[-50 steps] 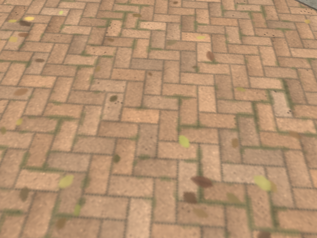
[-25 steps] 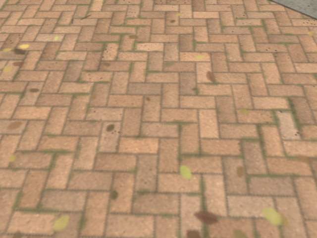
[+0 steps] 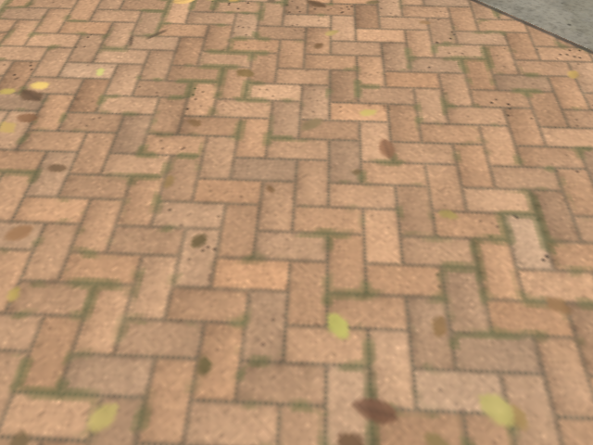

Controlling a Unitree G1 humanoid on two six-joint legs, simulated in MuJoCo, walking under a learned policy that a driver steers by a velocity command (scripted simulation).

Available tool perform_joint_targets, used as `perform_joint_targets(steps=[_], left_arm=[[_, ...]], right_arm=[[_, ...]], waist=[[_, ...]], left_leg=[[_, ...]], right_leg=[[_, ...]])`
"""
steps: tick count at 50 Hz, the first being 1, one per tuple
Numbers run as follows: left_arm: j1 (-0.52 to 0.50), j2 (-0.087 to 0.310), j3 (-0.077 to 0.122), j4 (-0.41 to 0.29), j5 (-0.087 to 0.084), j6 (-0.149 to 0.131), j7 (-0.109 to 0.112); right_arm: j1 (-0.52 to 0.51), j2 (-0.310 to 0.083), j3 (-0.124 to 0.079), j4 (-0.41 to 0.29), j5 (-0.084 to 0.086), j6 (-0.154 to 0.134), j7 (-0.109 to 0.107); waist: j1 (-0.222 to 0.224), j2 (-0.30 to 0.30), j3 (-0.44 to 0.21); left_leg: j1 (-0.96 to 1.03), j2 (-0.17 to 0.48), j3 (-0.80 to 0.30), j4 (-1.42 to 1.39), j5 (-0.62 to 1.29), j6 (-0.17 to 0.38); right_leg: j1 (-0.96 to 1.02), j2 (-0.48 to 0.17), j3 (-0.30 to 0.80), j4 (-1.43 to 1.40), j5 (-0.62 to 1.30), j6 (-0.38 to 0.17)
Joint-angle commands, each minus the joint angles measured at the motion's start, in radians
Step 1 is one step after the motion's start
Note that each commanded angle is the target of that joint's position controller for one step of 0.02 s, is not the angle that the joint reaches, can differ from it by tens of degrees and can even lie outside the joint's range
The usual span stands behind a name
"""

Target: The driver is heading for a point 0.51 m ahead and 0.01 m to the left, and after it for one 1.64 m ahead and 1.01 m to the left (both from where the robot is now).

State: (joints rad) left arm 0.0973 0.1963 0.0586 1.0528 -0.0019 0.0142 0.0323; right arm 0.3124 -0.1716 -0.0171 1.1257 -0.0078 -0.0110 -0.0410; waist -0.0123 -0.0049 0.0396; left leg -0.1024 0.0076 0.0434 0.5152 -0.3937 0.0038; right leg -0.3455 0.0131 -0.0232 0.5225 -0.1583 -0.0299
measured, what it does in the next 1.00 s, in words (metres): walks ahead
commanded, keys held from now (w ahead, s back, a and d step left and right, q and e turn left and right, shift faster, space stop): no key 0.36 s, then w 0.64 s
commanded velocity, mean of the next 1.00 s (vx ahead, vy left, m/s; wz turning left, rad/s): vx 0.21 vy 0.00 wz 0.00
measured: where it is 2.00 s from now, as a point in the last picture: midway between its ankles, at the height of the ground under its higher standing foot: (272, 330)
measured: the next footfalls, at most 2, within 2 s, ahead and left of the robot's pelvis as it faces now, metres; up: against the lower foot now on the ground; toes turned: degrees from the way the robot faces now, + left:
left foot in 1.16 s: +0.51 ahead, +0.11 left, +0.00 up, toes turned +4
right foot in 1.70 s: +0.82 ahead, -0.06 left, +0.00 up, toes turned +18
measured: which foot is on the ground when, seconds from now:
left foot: down 0.00-0.66, up 0.68-1.00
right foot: down 0.00-1.00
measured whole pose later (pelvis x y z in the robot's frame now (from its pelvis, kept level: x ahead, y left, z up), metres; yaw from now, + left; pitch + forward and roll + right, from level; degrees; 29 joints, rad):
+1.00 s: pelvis +0.21 -0.04 +0.01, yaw +0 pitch +1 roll -1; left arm 0.41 0.18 0.02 1.10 0.00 -0.09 0.01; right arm 0.07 -0.24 -0.07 0.90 0.02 -0.08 0.01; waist 0.07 0.03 -0.01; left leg -0.70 0.13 -0.01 0.75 0.01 0.02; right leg 0.05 0.05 -0.07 0.18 -0.26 -0.05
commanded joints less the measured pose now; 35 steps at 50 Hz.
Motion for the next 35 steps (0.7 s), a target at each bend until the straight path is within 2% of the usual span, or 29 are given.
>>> perform_joint_targets(steps=[1, 18, 19, 20, 21, 22, 23, 24, 25, 26, 28, 29, 30, 31, 32, 33, 34, 35], left_arm=[[-0.017, 0.097, 0.014, -0.030, 0.000, -0.007, 0.003], [0.016, 0.089, 0.003, 0.013, -0.002, -0.008, 0.007], [0.034, 0.081, 0.001, 0.024, -0.002, -0.007, 0.007], [0.039, 0.087, 0.003, 0.027, -0.006, -0.006, 0.007], [0.035, 0.097, 0.008, 0.026, -0.011, -0.010, 0.007], [-0.001, 0.099, 0.009, 0.011, -0.013, -0.020, 0.003], [-0.051, 0.088, 0.007, -0.013, -0.020, -0.037, -0.005], [-0.081, 0.082, 0.005, -0.030, -0.023, -0.055, -0.015], [-0.093, 0.086, 0.006, -0.038, -0.024, -0.070, -0.024], [-0.101, 0.087, 0.007, -0.046, -0.027, -0.083, -0.031], [-0.112, 0.080, 0.005, -0.061, -0.039, -0.103, -0.044], [-0.096, 0.075, 0.005, -0.057, -0.040, -0.109, -0.050], [-0.022, 0.068, 0.009, -0.030, -0.040, -0.112, -0.054], [0.096, 0.090, 0.026, 0.016, -0.037, -0.108, -0.055], [0.239, 0.131, 0.049, 0.056, -0.038, -0.104, -0.053], [0.393, 0.237, 0.077, 0.074, -0.031, -0.104, -0.044], [0.466, 0.256, 0.063, 0.083, -0.016, -0.112, -0.051], [0.371, 0.189, 0.035, 0.070, -0.008, -0.127, -0.050]], right_arm=[[0.079, -0.087, -0.013, -0.010, 0.000, -0.008, -0.003], [0.142, -0.062, -0.012, -0.014, 0.002, -0.016, -0.002], [0.165, -0.058, -0.012, -0.004, 0.003, -0.015, -0.002], [0.171, -0.075, -0.018, -0.005, 0.007, -0.012, -0.004], [0.162, -0.104, -0.027, -0.018, 0.013, -0.012, -0.007], [0.179, -0.125, -0.034, -0.027, 0.018, -0.016, -0.009], [0.191, -0.161, -0.046, -0.033, 0.025, -0.025, -0.011], [0.167, -0.195, -0.060, -0.040, 0.028, -0.037, -0.011], [0.166, -0.185, -0.062, -0.044, 0.024, -0.049, -0.010], [0.180, -0.168, -0.060, -0.043, 0.021, -0.060, -0.006], [0.183, -0.155, -0.059, -0.048, 0.030, -0.066, 0.006], [0.167, -0.159, -0.059, -0.055, 0.033, -0.063, 0.011], [0.132, -0.170, -0.060, -0.066, 0.035, -0.058, 0.017], [0.122, -0.180, -0.060, -0.074, 0.029, -0.057, 0.021], [0.099, -0.182, -0.058, -0.083, 0.028, -0.060, 0.023], [0.058, -0.129, -0.043, -0.123, 0.026, -0.069, 0.023], [0.068, -0.048, -0.023, -0.154, 0.028, -0.092, 0.020], [0.025, -0.094, -0.038, -0.168, 0.059, -0.107, 0.026]], waist=[[0.006, 0.006, 0.006], [0.009, 0.013, 0.010], [0.006, 0.019, -0.008], [0.005, 0.036, 0.014], [0.000, 0.067, 0.043], [-0.020, 0.093, 0.080], [-0.037, 0.145, 0.126], [-0.036, 0.176, 0.174], [-0.038, 0.165, 0.190], [-0.041, 0.152, 0.196], [-0.036, 0.124, 0.186], [-0.021, 0.117, 0.168], [0.022, 0.118, 0.137], [0.070, 0.121, 0.078], [0.141, 0.095, 0.003], [0.195, -0.123, -0.063], [0.178, -0.294, -0.175], [0.131, -0.184, -0.104]], left_leg=[[-0.225, 0.042, -0.039, -0.147, 0.030, 0.026], [-0.214, 0.039, -0.037, -0.155, 0.071, 0.028], [-0.206, 0.037, -0.037, -0.170, -0.022, 0.036], [-0.218, 0.043, -0.055, -0.186, -0.139, 0.055], [-0.221, 0.068, -0.096, -0.208, -0.258, 0.089], [-0.201, 0.122, -0.174, -0.257, -0.359, 0.130], [-0.152, 0.217, -0.293, -0.330, -0.406, 0.179], [-0.117, 0.310, -0.386, -0.363, -0.371, 0.219], [-0.061, 0.349, -0.412, -0.361, -0.284, 0.237], [0.008, 0.356, -0.404, -0.343, -0.176, 0.238], [0.074, 0.321, -0.326, -0.300, -0.018, 0.206], [0.039, 0.286, -0.270, -0.279, 0.020, 0.184], [-0.058, 0.242, -0.204, -0.235, 0.085, 0.161], [-0.151, 0.196, -0.156, -0.153, 0.261, 0.143], [-0.224, 0.151, -0.091, 0.013, 0.440, 0.110], [-0.429, 0.026, 0.030, 0.392, 0.399, 0.024], [-0.588, -0.073, -0.059, 0.695, -0.144, 0.006], [-0.673, -0.009, -0.165, 0.839, -0.122, 0.039]], right_leg=[[0.189, -0.061, 0.078, -0.069, 0.061, -0.045], [0.185, -0.056, 0.078, -0.067, 0.085, -0.043], [0.190, -0.042, 0.064, -0.064, -0.023, -0.042], [0.160, -0.018, 0.040, -0.040, -0.168, -0.040], [0.097, 0.011, 0.007, 0.005, -0.309, -0.037], [0.003, 0.027, -0.012, 0.064, -0.359, -0.033], [-0.103, 0.034, -0.048, 0.150, -0.289, -0.029], [-0.195, -0.008, -0.033, 0.231, -0.218, -0.037], [-0.276, -0.043, -0.012, 0.286, -0.232, -0.045], [-0.346, -0.066, 0.001, 0.319, -0.273, -0.051], [-0.346, -0.081, -0.013, 0.233, -0.293, -0.056], [-0.248, -0.062, -0.047, 0.152, -0.253, -0.055], [-0.058, -0.018, -0.098, 0.069, -0.159, -0.051], [0.158, 0.045, -0.137, 0.050, -0.082, -0.049], [0.340, 0.034, -0.092, 0.036, -0.055, -0.070], [0.518, -0.191, 0.290, -0.126, -0.181, -0.176], [0.622, -0.402, 0.747, -0.332, -0.227, -0.296], [0.546, -0.415, 0.729, -0.329, -0.291, -0.281]])
Velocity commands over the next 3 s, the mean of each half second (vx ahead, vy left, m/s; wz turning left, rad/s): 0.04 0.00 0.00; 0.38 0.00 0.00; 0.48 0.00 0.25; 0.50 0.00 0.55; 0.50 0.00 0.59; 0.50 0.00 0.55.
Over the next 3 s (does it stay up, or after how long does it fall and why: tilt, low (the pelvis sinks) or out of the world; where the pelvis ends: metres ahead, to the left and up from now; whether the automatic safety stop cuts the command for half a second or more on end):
stays up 1.20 0.39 0.01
